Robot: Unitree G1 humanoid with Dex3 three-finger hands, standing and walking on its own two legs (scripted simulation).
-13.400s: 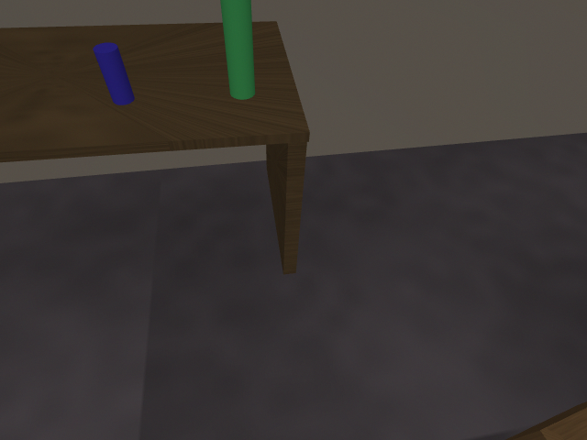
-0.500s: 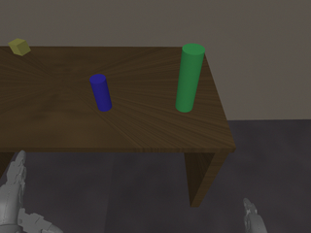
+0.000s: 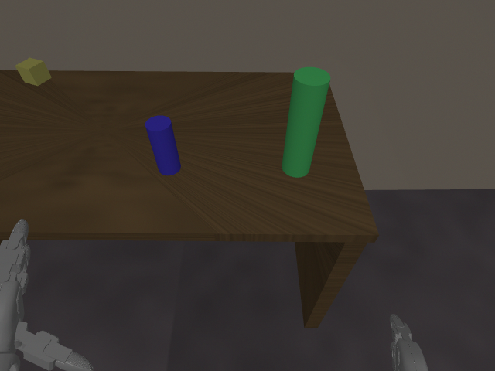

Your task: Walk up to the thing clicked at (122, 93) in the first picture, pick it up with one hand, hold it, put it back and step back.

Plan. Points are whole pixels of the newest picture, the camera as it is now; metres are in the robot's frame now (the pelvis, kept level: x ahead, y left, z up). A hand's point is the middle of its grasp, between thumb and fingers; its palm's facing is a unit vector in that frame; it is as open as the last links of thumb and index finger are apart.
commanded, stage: rise first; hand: left
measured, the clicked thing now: (164, 147) +0.58 +0.22 +0.00
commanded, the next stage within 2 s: go down in 0.04 s
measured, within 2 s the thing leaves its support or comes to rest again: neither
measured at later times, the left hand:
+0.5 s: hand (38, 262) +0.23 +0.29 +0.10, palm faces +0.37 -0.89 -0.26, open 17.6 cm
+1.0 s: hand (37, 196) +0.33 +0.34 +0.10, palm faces +0.20 -0.98 +0.02, open 17.4 cm
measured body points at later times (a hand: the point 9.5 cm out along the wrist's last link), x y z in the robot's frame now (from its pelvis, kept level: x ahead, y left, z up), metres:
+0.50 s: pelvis +0.00 +0.00 -0.01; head +0.00 -0.01 +0.44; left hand +0.20 +0.34 +0.11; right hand +0.17 -0.25 -0.10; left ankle +0.02 +0.12 -0.74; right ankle -0.03 -0.11 -0.74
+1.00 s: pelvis +0.00 +0.01 -0.01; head +0.01 +0.02 +0.44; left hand +0.32 +0.39 +0.11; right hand +0.15 -0.26 -0.08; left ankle +0.02 +0.12 -0.74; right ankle -0.03 -0.11 -0.74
